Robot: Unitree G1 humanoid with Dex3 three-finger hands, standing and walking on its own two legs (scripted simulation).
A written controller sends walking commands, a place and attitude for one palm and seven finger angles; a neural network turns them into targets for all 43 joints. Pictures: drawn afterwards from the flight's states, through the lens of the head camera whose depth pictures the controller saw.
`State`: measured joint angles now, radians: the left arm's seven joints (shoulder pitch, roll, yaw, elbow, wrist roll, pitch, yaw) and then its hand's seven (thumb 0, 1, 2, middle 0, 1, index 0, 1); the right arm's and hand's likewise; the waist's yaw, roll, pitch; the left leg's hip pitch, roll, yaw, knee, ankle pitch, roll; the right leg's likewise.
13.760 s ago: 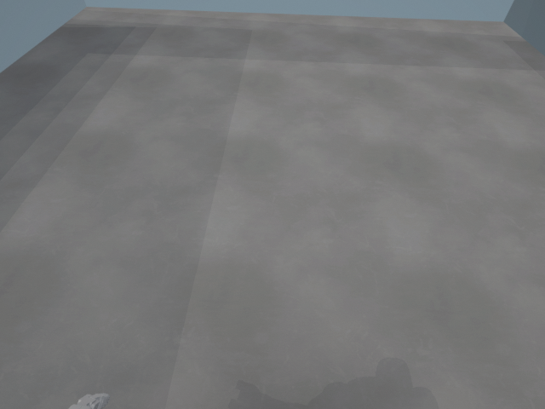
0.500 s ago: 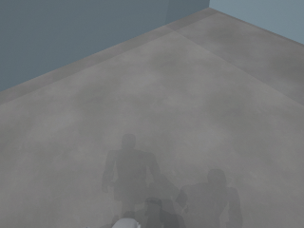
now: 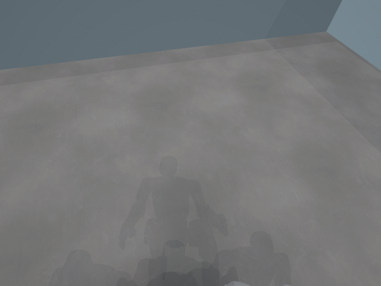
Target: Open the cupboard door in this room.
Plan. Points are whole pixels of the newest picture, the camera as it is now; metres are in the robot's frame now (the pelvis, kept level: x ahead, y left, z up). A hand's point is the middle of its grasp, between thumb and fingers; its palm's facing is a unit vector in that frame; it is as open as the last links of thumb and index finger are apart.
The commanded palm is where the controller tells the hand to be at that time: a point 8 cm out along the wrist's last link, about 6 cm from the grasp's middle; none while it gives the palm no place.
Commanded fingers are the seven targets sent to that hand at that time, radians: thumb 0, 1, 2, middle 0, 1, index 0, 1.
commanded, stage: turn or walk to find it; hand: left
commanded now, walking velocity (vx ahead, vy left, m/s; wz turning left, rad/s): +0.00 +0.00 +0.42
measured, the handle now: out of the picture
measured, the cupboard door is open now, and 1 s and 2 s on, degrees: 0 0 0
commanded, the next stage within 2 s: none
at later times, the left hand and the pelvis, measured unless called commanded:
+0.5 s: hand out of the picture +0.02 +0.15 -0.15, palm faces +0.23 -0.94 -0.27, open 7.4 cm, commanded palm none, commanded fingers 0.00 0.90 0.90 -0.20 -0.30 -0.20 -0.30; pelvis -0.01 -0.05 +0.00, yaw +13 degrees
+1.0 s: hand out of the picture -0.07 +0.19 -0.16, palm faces +0.44 -0.86 -0.26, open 7.4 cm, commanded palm none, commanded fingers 0.00 0.90 0.90 -0.20 -0.30 -0.20 -0.30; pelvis -0.04 -0.03 +0.00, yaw +25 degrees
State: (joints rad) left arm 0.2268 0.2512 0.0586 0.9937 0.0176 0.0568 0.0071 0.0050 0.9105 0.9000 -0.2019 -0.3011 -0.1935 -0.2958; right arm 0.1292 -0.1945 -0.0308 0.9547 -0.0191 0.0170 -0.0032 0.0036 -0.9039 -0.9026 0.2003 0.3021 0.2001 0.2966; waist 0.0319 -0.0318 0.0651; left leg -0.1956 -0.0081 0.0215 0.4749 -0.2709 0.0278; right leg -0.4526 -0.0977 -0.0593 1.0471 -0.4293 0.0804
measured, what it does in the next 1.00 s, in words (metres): steps on the spot, turning left: right foot, then left foot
